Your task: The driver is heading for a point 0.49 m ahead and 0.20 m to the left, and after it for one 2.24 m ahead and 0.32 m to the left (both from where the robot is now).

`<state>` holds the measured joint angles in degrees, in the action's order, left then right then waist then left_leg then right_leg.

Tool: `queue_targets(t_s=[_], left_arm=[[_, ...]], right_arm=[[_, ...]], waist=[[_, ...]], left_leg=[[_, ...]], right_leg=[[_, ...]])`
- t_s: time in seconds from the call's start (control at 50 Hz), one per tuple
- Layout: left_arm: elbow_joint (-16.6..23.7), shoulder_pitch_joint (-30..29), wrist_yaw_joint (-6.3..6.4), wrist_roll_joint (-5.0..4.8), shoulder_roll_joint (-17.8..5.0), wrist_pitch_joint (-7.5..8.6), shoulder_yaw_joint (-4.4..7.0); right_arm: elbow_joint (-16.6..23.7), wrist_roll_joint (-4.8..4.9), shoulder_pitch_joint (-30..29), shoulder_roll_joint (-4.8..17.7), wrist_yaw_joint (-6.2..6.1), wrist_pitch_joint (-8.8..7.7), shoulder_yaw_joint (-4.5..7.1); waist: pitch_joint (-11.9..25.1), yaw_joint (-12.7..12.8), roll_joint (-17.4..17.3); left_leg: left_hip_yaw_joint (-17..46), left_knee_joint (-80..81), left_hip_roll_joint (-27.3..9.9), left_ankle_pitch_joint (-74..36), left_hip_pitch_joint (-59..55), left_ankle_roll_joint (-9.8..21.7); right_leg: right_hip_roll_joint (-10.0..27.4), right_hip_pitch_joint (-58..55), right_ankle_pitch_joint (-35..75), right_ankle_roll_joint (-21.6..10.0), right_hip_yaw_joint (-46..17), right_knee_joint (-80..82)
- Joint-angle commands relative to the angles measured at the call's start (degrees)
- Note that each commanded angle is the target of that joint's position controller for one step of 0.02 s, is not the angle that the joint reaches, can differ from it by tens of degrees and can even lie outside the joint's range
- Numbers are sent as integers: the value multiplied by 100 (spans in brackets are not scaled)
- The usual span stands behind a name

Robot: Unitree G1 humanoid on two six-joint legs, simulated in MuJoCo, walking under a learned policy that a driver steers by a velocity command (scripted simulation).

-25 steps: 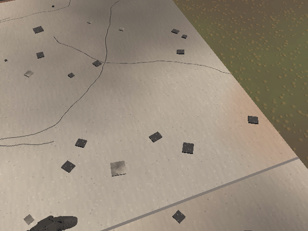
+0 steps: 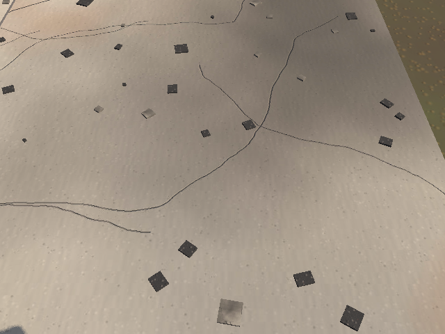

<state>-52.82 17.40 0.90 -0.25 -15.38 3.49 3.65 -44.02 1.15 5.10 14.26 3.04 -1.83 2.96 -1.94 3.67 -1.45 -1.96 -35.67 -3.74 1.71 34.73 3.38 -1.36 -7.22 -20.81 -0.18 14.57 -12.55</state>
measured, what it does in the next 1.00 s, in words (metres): walks ahead, turning left: left foot, then right foot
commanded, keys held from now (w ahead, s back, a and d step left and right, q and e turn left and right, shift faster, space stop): w+q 0.54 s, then q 0.38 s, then e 0.08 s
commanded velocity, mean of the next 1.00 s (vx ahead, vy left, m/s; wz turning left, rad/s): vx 0.37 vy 0.00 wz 0.56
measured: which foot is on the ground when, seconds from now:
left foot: up 0.00-0.04, down 0.06-0.54, up 0.56-0.98, down 1.00-1.00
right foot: down 0.00-0.08, up 0.10-0.52, down 0.54-1.00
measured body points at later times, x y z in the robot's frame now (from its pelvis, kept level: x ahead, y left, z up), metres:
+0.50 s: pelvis +0.30 +0.02 +0.00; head +0.32 +0.04 +0.45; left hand +0.46 +0.31 -0.08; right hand +0.41 -0.26 -0.10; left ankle +0.16 +0.10 -0.73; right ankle +0.49 -0.07 -0.71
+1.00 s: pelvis +0.47 +0.07 +0.00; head +0.50 +0.11 +0.45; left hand +0.39 +0.37 -0.12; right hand +0.79 -0.03 -0.07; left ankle +0.48 +0.21 -0.73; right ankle +0.49 -0.06 -0.73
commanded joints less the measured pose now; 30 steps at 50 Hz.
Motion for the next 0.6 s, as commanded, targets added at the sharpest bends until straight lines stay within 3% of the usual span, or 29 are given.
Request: queue_targets(t_s=[0.02, 0.04, 0.06, 0.08, 0.1, 0.12, 0.14, 0.16, 0.18, 0.2, 0.24, 0.28, 0.36, 0.4, 0.46, 0.5, 0.52, 0.54, 0.56, 0.58, 0.6], left_arm=[[276, -104, 102, -57, -1208, -109, 290], [307, -197, 125, -62, -1254, -154, 298], [372, -295, 144, -66, -1226, -144, 271], [608, 154, 63, 153, -510, -23, 57], [764, 82, -44, 52, -385, 246, -54], [916, -674, -132, -188, -825, 432, 65], [1011, -896, -149, -242, -823, 524, 54], [930, -884, -105, -115, -787, 536, 73], [884, -798, -77, -3, -855, 482, 127], [879, -703, -83, 32, -852, 399, 148], [914, -663, -72, 94, -693, 277, 130], [1071, -1058, -48, 118, -568, 223, 86], [1324, -1889, -110, 56, -389, 261, -4], [1441, -2127, -151, -10, -480, 292, 13], [1487, -2099, -216, -29, -728, 366, 89], [1386, -1667, -224, -30, -853, 431, 157], [1242, -1118, -195, 15, -987, 460, 239], [1154, -307, -154, 117, -1259, 481, 319], [1026, 205, -135, 227, -1788, 405, 437], [1037, 130, -169, 76, -1374, 365, 357], [1193, -233, -144, 70, -906, 328, 227]], right_arm=[[538, 18, 0, 651, 72, -46, 224], [404, 38, 678, 886, 47, -34, 358], [170, 39, 1645, 1242, -47, -9, 556], [73, 52, 2013, 1868, -173, 25, 702], [258, 24, 1950, 1802, -146, -61, 620], [251, -32, 1868, 1359, -132, -122, 491], [271, -23, 1551, 1165, -135, -177, 441], [345, -4, 1139, 989, -136, -196, 386], [440, -40, 859, 827, -159, -204, 328], [511, -80, 755, 788, -183, -201, 303], [528, -53, 780, 918, -244, -212, 332], [499, -43, 952, 1098, -326, -210, 382], [422, -4, 1276, 1147, -397, -137, 405], [343, 22, 1464, 1147, -399, -115, 409], [303, 34, 1549, 1067, -438, -72, 397], [343, 9, 1438, 1049, -455, -37, 400], [390, -9, 1393, 893, -445, -35, 342], [492, -76, 1405, 570, -415, -49, 214], [653, 43, 2203, 180, -422, -99, 107], [590, 109, 2326, 739, -447, -107, 175], [600, 78, 1766, 1165, -463, -59, 296]], waist=[[144, -429, 669], [513, -821, 667], [987, -1332, 412], [1514, -984, -974], [2315, -872, -999], [1771, -1142, -449], [1112, -963, -176], [684, -673, 210], [491, -468, 135], [439, -332, 31], [370, -242, -5], [222, -336, -50], [143, -695, -294], [132, -789, -357], [162, -700, -461], [248, -434, -623], [550, -157, -576], [1309, 191, -108], [2018, -132, 1688], [1969, -121, 1770], [1258, 12, 1095]], left_leg=[[-487, -43, 460, 831, -455, 318], [-533, 112, 670, 847, -1372, 491], [-168, 558, 682, 546, -2970, 745], [2319, 581, -751, 671, -5127, 1543], [5024, 1620, -1615, 1518, -6026, 2360], [4345, 1894, -1440, 1413, -5710, 1959], [3507, 1916, -1212, 1042, -4900, 1709], [2875, 1969, -938, 469, -4012, 1503], [2474, 2078, -756, -44, -3376, 1418], [2319, 2203, -636, -300, -2968, 1396], [2007, 2324, -517, -747, -2478, 1413], [1737, 2373, -362, -873, -2189, 1331], [1519, 2249, -37, -78, -1910, 944], [1777, 2130, -157, 248, -2042, 879], [2304, 1615, -393, 461, -2599, 784], [2526, 1186, -420, 209, -2723, 680], [2399, 620, -155, -76, -2608, 523], [1986, -834, 198, 415, -2018, 317], [1190, -2849, 1110, 2895, -17, -165], [1286, -3795, 727, 3377, 810, -288], [1306, -4093, 517, 2965, 929, -381]], right_leg=[[1776, -189, 6500, -613, -225, -1146], [1673, 58, 6756, -512, -161, -2100], [1426, 980, 5854, -292, -102, -3512], [636, 3413, 1384, 53, -208, -5615], [-239, 4775, -1436, 123, -1539, -6792], [151, 5369, -1014, -30, -2040, -6866], [416, 5387, -468, -143, -1981, -6403], [638, 5045, -129, -112, -1939, -5848], [777, 4631, 111, -40, -1938, -5450], [827, 4304, 242, 41, -1942, -5267], [802, 4117, 455, 251, -1809, -4757], [697, 4168, 1038, 419, -1715, -3977], [317, 3641, 2507, 454, -1658, -2242], [227, 3494, 2685, 415, -1747, -1907], [224, 3415, 2254, 247, -1965, -1543], [194, 2907, 1804, 51, -1883, -1391], [235, 2086, 1794, -116, -1832, -1230], [1041, 666, 1476, -454, -2563, -1357], [2442, -1245, 1135, -1437, -5078, -994], [2742, -1266, 617, -1611, -6066, -703], [2474, -589, 1320, -1376, -5044, -721]])
Velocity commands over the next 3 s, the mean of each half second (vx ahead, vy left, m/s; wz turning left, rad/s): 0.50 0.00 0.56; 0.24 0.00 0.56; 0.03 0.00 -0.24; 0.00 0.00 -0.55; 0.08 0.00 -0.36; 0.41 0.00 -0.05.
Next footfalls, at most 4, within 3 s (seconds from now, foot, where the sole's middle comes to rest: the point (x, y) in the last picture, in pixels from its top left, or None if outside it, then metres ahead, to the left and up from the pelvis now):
0.06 left None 0.20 0.10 -0.77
0.54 right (260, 316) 0.52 -0.05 -0.77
1.00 left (164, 315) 0.51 0.23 -0.77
1.40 right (246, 299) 0.57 -0.01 -0.77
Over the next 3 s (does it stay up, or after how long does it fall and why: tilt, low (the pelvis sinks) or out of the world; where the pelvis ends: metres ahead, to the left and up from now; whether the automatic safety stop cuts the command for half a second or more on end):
stays up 0.76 0.10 0.01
